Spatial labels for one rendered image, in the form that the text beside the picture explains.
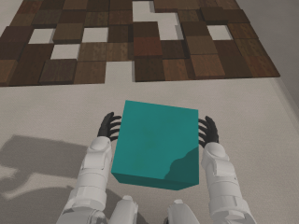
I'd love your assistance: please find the left robot hand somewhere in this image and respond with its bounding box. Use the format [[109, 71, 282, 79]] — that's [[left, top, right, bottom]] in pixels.
[[97, 112, 121, 142]]

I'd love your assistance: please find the carton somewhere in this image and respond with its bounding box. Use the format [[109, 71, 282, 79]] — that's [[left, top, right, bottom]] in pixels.
[[111, 100, 199, 190]]

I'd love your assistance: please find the right robot shin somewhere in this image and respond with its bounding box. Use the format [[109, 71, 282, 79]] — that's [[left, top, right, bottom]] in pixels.
[[172, 199, 183, 206]]

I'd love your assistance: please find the right robot hand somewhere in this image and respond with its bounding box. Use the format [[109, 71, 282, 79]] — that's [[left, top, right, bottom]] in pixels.
[[198, 116, 220, 148]]

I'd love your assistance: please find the left robot upper arm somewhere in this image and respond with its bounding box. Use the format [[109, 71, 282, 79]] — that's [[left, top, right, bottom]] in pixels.
[[56, 209, 107, 224]]

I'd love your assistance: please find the left robot shin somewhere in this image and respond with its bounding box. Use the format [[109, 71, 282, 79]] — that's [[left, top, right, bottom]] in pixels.
[[116, 195, 133, 205]]

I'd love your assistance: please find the robot shin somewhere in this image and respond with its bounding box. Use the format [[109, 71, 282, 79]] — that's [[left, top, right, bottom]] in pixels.
[[116, 195, 133, 205], [172, 199, 183, 206]]

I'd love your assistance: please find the left robot forearm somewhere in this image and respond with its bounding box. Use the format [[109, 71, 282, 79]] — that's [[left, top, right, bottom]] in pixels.
[[56, 136, 113, 224]]

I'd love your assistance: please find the right robot forearm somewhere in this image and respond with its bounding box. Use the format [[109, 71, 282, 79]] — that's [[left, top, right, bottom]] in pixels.
[[201, 142, 257, 224]]

